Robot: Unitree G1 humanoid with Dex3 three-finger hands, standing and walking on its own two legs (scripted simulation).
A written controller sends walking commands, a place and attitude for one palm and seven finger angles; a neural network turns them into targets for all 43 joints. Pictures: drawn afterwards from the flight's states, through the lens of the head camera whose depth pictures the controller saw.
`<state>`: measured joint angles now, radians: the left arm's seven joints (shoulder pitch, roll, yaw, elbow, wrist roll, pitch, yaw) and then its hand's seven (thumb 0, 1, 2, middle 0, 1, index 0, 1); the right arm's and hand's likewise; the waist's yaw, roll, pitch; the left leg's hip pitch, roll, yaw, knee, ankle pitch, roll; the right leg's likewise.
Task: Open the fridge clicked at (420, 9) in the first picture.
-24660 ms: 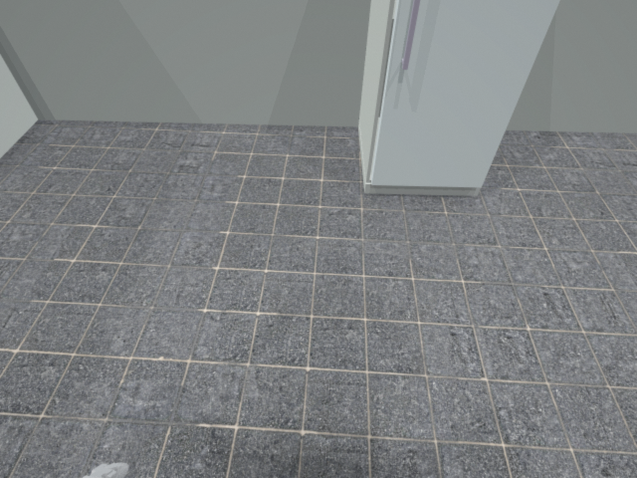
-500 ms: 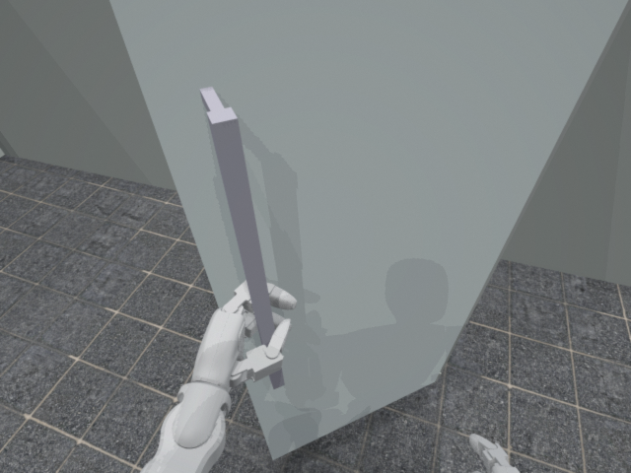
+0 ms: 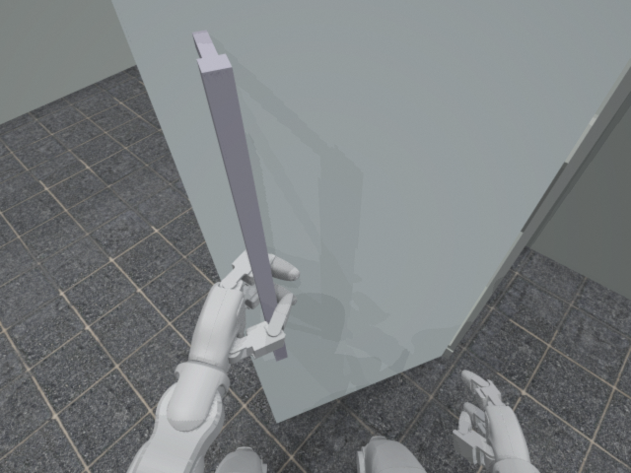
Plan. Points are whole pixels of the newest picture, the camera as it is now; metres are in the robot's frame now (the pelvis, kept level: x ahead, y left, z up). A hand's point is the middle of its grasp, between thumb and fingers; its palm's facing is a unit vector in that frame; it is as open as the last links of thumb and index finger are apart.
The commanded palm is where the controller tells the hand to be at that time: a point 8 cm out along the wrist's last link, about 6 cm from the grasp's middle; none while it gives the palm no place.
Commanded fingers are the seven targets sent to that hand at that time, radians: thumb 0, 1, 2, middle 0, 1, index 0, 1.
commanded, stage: walk backward, drawing the door open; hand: left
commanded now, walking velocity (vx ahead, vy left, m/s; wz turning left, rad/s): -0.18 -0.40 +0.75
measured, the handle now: (256, 256) +0.31 +0.07 +0.14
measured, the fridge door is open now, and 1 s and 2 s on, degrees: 61 81 75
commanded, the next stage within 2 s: stop walking and hold the door back in 0.28 s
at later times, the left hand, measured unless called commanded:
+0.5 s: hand (400, 459) +0.13 -0.07 +0.09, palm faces +0.25 -0.95 -0.20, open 5.9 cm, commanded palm +0.13 +0.02 +0.09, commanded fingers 0.00 0.90 0.90 -0.45 -1.40 -0.45 -1.40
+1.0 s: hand (396, 431) +0.15 -0.07 +0.10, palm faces +0.47 -0.85 -0.24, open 5.4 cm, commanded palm +0.12 +0.02 +0.09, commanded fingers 0.00 0.90 0.90 -0.45 -1.40 -0.45 -1.40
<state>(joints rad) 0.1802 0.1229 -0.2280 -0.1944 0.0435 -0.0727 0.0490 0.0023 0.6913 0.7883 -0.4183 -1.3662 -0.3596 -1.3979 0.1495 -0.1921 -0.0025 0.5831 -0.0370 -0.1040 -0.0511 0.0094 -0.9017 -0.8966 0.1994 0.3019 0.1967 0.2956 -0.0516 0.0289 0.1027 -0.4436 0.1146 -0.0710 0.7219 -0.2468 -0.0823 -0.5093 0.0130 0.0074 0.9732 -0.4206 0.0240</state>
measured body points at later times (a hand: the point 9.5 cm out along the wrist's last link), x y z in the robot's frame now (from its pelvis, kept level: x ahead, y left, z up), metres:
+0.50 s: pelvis -0.09 -0.24 +0.01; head -0.05 -0.25 +0.45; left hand +0.11 -0.02 +0.10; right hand +0.15 -0.39 -0.10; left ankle -0.12 -0.03 -0.67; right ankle +0.05 -0.33 -0.71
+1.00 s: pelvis -0.17 -0.37 +0.01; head -0.14 -0.40 +0.46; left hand +0.12 -0.02 +0.11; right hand +0.01 -0.58 -0.14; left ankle -0.25 -0.24 -0.69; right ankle -0.06 -0.43 -0.71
